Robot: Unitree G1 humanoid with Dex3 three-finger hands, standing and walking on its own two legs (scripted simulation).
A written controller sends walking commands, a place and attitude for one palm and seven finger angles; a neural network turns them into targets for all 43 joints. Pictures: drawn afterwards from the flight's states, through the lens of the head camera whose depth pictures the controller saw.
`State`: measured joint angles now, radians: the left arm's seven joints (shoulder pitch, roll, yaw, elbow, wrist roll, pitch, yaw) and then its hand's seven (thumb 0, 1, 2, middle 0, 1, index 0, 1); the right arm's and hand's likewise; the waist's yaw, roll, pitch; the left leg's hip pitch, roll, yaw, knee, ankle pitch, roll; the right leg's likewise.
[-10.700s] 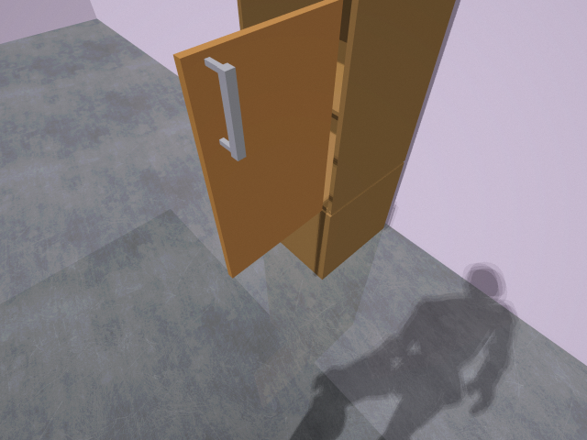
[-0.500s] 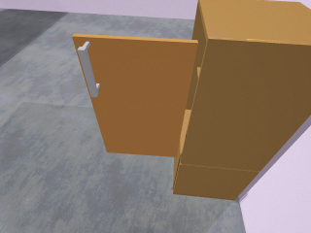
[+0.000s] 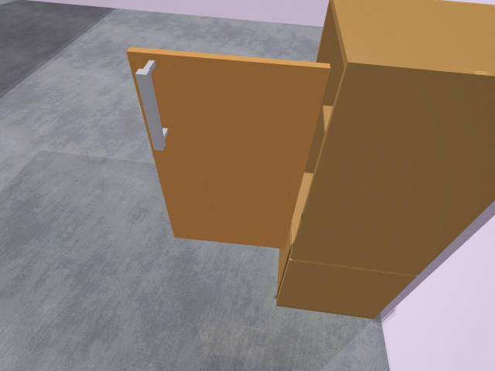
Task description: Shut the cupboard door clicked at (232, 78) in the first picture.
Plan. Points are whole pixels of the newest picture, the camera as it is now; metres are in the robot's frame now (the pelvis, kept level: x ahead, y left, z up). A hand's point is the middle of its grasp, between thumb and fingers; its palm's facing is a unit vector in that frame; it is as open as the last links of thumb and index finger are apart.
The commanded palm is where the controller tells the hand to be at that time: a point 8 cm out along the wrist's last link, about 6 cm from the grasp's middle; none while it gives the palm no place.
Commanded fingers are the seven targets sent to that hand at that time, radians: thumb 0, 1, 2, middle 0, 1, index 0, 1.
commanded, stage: look again from close up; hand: left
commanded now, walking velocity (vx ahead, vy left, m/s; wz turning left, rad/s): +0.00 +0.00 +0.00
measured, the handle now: (155, 107) +0.53 +0.22 +0.15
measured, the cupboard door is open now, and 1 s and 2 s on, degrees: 92 92 92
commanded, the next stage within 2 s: shuffle to correct the standing spot in 1.24 s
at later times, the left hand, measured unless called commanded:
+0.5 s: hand out of the picture +0.01 +0.16 -0.18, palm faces +0.03 -0.99 -0.16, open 7.4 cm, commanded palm none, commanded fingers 0.00 0.90 0.90 -0.20 -0.30 -0.20 -0.30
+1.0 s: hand out of the picture +0.00 +0.16 -0.18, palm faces +0.04 -0.99 -0.15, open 7.4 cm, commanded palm none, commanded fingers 0.00 0.90 0.90 -0.20 -0.30 -0.20 -0.30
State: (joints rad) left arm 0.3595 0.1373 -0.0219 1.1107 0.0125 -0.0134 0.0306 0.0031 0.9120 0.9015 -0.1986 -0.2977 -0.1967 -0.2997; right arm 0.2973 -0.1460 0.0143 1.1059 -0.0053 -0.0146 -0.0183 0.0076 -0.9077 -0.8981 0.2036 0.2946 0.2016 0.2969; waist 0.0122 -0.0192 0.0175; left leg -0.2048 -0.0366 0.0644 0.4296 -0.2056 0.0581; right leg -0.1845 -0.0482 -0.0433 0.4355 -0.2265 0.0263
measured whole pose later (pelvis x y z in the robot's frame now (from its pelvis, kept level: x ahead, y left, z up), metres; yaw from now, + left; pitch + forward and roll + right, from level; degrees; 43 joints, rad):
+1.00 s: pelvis +0.02 +0.00 +0.00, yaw +0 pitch -1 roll +0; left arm 0.32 0.15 -0.01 1.11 0.01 -0.01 0.04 0.00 0.91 0.90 -0.20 -0.30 -0.20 -0.30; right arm 0.27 -0.14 0.02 1.15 0.00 -0.02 -0.03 0.01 -0.91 -0.90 0.20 0.29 0.20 0.30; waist 0.01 -0.03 0.04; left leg -0.15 -0.05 0.06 0.39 -0.22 0.06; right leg -0.13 -0.05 -0.04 0.40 -0.24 0.03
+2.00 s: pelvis +0.05 +0.00 +0.00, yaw -1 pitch -1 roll +0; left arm 0.25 0.18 -0.01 1.04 0.01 -0.01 0.04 0.00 0.91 0.90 -0.20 -0.30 -0.20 -0.30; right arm 0.22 -0.19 0.01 1.04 -0.01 -0.02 -0.03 0.01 -0.92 -0.90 0.20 0.29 0.20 0.30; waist 0.00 0.01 0.04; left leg -0.16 -0.04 0.08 0.48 -0.31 0.06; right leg -0.15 -0.05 -0.02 0.49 -0.33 0.03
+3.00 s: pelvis +0.06 -0.03 +0.00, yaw -1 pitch +0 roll +1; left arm 0.24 0.18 0.00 1.09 0.01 -0.01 0.03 0.00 0.91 0.90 -0.20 -0.30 -0.20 -0.30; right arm 0.22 -0.17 0.02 1.14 -0.01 -0.02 -0.04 0.01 -0.91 -0.90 0.20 0.29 0.20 0.30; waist 0.01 -0.02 0.04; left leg -0.12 -0.01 0.06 0.40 -0.28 0.02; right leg -0.11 -0.02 -0.04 0.42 -0.31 0.00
